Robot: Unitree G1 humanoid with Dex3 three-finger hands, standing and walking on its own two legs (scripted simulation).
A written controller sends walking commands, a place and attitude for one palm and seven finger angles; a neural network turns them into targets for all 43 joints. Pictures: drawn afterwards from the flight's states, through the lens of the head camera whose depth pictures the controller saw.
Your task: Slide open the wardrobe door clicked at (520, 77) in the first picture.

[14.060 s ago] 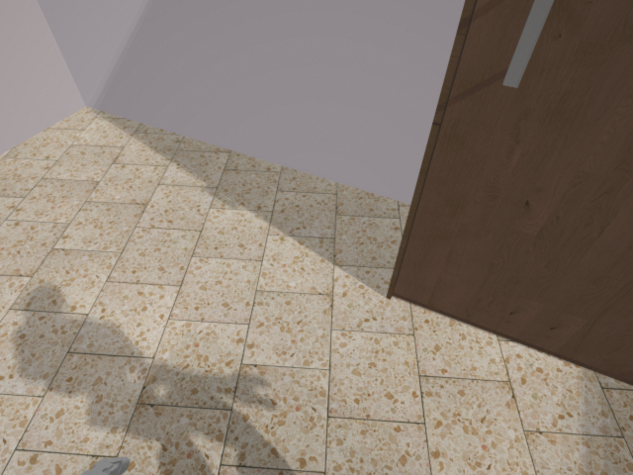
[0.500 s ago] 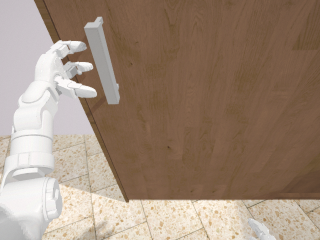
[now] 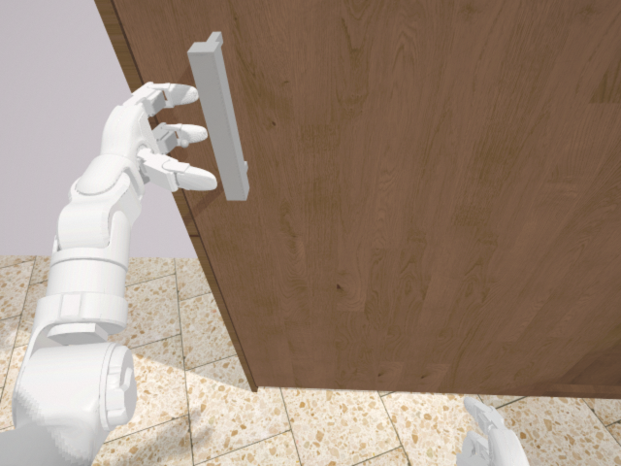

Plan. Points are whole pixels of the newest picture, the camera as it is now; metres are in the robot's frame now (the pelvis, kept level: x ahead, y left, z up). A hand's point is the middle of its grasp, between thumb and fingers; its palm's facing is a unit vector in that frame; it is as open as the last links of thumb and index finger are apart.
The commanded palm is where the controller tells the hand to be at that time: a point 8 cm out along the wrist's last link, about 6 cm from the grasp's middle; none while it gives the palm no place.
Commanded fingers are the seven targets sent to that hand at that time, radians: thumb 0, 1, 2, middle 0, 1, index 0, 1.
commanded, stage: move the hooked fingers beside the handle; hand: left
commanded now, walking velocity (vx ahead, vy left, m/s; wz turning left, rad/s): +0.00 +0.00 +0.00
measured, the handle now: (227, 122) +0.47 +0.14 +0.23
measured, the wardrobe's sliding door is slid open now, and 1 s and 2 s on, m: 0.00 0.00 0.00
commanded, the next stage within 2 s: feel for the door with the fingertips in 0.10 s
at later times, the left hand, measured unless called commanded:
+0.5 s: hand (206, 142) +0.41 +0.15 +0.24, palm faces -0.01 -1.00 -0.02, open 14.0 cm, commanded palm +0.39 +0.20 +0.24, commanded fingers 0.00 -0.50 0.30 -0.30 -1.20 -0.30 -1.20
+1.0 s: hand (209, 138) +0.42 +0.15 +0.24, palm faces +0.04 -1.00 -0.02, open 13.7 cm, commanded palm +0.39 +0.20 +0.24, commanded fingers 0.00 -0.50 0.30 -0.30 -1.20 -0.30 -1.20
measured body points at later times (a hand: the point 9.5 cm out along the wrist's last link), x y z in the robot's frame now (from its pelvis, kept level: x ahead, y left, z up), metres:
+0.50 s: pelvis +0.00 +0.00 +0.00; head -0.01 -0.03 +0.45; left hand +0.40 +0.20 +0.24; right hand +0.17 -0.24 -0.10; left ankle -0.05 +0.10 -0.74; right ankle +0.03 -0.11 -0.74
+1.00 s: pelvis -0.01 -0.01 +0.00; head -0.01 -0.03 +0.45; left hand +0.42 +0.20 +0.24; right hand +0.13 -0.26 -0.11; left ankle -0.05 +0.10 -0.74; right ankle +0.03 -0.11 -0.74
